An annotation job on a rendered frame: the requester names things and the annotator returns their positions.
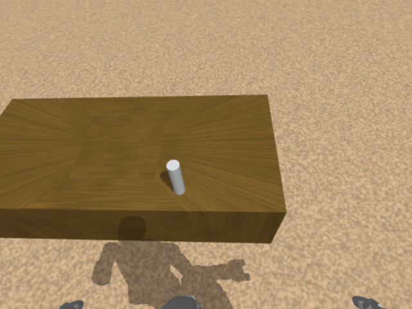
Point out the right robot hand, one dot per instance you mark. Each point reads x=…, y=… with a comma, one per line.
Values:
x=364, y=303

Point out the can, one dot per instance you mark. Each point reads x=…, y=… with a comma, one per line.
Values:
x=175, y=174

